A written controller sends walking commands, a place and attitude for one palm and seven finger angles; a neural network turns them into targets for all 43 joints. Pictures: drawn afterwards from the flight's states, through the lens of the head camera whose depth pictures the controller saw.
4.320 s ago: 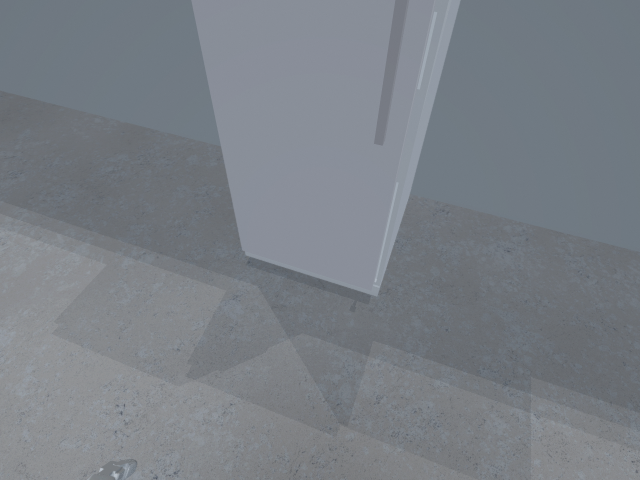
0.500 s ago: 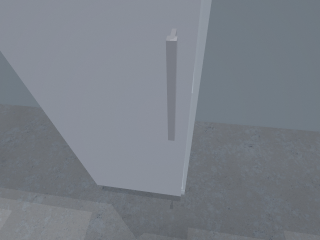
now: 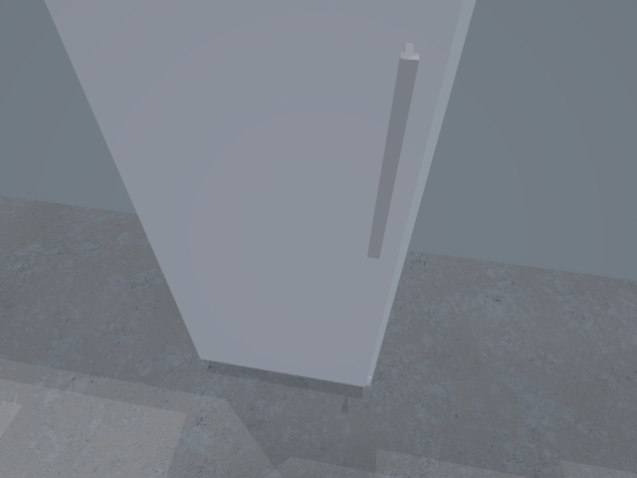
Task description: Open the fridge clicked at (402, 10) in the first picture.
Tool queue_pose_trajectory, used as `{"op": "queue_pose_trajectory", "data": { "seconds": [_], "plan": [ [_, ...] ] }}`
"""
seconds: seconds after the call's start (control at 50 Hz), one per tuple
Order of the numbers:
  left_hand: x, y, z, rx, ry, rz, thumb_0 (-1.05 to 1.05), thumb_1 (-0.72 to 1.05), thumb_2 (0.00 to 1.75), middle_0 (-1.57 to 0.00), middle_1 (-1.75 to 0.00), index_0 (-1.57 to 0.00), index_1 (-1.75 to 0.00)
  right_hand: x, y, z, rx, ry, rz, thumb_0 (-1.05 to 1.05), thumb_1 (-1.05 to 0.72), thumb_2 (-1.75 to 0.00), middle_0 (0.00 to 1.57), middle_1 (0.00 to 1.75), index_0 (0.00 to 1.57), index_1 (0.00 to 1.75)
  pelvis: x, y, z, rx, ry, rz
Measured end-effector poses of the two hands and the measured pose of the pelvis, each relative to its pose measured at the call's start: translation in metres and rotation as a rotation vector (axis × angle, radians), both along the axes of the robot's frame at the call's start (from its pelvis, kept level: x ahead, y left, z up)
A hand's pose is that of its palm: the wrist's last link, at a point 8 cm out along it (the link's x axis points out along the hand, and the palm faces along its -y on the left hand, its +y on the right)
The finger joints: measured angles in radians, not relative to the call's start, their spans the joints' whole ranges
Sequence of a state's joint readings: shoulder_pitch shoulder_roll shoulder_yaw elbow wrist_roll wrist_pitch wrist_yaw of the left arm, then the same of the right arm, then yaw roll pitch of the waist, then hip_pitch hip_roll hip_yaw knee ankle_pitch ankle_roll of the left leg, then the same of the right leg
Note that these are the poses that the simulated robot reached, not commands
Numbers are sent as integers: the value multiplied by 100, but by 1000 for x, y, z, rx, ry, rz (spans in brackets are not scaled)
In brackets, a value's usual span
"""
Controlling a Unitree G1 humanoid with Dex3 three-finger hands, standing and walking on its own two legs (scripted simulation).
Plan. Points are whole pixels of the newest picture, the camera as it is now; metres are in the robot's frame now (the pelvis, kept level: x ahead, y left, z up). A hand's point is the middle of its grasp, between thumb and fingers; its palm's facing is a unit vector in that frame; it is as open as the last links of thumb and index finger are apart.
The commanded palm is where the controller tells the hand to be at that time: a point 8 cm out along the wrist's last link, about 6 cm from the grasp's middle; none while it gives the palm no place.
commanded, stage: come to a stop and stand still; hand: right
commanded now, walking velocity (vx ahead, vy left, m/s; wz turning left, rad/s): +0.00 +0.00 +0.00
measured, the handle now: (388, 168) +0.50 -0.06 +0.15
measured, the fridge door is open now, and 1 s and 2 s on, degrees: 0 0 0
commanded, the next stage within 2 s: look again from close up in 1.64 s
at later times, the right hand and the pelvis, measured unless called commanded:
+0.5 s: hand out of the picture +0.00 -0.24 -0.15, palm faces +0.00 +0.96 -0.28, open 7.4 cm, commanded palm none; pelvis -0.07 -0.01 +0.01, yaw +1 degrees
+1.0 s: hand out of the picture -0.07 -0.28 -0.14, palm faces -0.05 +0.96 -0.28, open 7.4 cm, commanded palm none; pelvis -0.11 -0.05 +0.03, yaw +3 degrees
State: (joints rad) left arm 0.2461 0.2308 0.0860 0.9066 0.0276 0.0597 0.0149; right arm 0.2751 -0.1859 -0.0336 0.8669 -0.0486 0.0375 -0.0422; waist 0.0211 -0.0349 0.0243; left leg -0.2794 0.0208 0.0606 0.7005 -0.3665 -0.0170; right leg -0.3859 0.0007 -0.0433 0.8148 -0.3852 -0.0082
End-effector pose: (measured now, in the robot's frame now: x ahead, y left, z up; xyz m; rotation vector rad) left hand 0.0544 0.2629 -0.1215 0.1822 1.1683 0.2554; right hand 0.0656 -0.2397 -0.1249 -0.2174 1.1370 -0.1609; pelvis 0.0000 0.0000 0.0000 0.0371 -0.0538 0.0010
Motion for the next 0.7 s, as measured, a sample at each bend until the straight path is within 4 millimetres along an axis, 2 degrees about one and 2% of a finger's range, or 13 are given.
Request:
{"op": "queue_pose_trajectory", "data": {
  "seconds": [0.04, 0.1, 0.22, 0.36, 0.44, 0.52, 0.58, 0.7],
  "plan": [
    [-14, 1, 5, 18, -3, -1, 1, 91, 90, -20, -30, -20, -29, 4, 4, -6, 26, -27, 9, 1, -91, -90, 20, 30, 20, 30, -7, 1, -1, -2, -5, -4],
    [-34, -1, 14, 26, 5, -10, 1, 91, 90, -20, -30, -20, -29, 3, 10, -4, 55, -42, 26, 1, -91, -90, 20, 30, 20, 30, -18, 1, 4, -7, -10, 17],
    [-61, -1, 16, 9, 25, -15, 1, 91, 90, -20, -30, -20, -29, -24, 8, 8, 45, -23, 50, 0, -91, -90, 21, 30, 20, 30, -40, 3, 13, -8, -15, 27],
    [-84, 4, 19, 8, 46, -11, 1, 91, 90, -20, -30, -21, -29, -70, -16, 11, -10, 45, 14, 1, -91, -90, 21, 30, 20, 30, -59, 4, 17, -10, -8, 12],
    [-107, 9, 20, 47, 73, 6, 1, 91, 90, -20, -30, -21, -29, -76, -37, 4, -29, 54, 3, 1, -91, -90, 21, 30, 20, 30, -68, -4, 11, 2, -14, 3],
    [-129, 9, 25, 76, 119, 2, 1, 91, 90, -20, -30, -21, -29, -78, -52, 10, -34, 37, 2, 1, -91, -90, 20, 30, 20, 30, -77, -14, 15, 15, -9, 11],
    [-132, 11, 27, 87, 131, 1, 1, 91, 90, -20, -30, -21, -29, -88, -61, 18, -41, 45, -2, 1, -91, -90, 20, 30, 20, 30, -81, -19, 19, 17, 2, 16],
    [-116, 12, 31, 83, 64, -5, 1, 91, 90, -20, -30, -21, -29, -127, -68, 21, -69, 134, 9, 0, -91, -90, 20, 30, 20, 30, -95, -22, 22, -2, 7, 44]
  ]
}}
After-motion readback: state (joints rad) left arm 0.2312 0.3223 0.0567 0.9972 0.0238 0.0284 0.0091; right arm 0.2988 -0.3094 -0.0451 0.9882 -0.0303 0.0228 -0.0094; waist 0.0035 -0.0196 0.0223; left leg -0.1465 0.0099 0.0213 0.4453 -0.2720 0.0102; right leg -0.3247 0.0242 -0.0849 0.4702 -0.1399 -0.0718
